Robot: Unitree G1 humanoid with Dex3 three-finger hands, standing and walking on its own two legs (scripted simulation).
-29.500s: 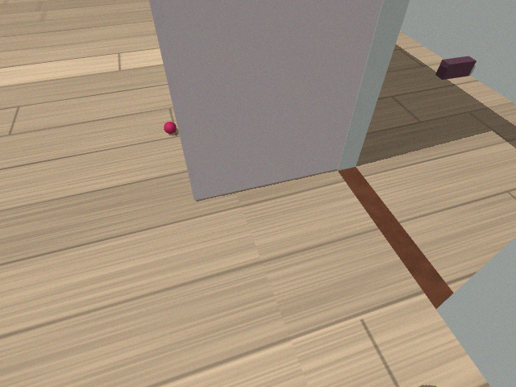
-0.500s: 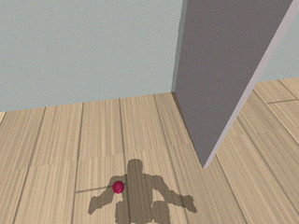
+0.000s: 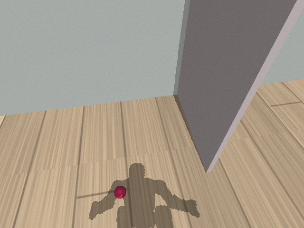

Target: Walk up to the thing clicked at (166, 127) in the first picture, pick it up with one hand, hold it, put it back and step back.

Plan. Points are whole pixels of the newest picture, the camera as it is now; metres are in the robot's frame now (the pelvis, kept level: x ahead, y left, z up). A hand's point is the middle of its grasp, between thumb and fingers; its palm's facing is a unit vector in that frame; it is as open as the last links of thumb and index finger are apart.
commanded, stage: stand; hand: left
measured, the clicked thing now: (120, 192) +0.47 +0.21 -0.74
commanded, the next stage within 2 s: walk up in 0.16 s
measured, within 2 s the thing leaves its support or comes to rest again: neither
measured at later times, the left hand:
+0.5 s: hand out of the picture +0.10 +0.27 -0.17, palm faces -0.01 -0.94 -0.35, open 7.3 cm
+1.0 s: hand out of the picture +0.17 +0.26 -0.17, palm faces -0.03 -0.93 -0.35, open 7.3 cm
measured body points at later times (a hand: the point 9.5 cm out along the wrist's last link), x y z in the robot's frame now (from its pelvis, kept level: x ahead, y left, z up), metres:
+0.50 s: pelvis +0.03 +0.00 -0.01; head +0.05 +0.01 +0.44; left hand +0.10 +0.31 -0.14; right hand +0.09 -0.31 -0.14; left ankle -0.01 +0.14 -0.75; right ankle -0.01 -0.12 -0.75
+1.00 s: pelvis +0.06 +0.01 -0.02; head +0.10 +0.01 +0.43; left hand +0.17 +0.31 -0.14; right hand +0.14 -0.30 -0.14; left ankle +0.02 +0.13 -0.74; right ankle +0.09 -0.12 -0.75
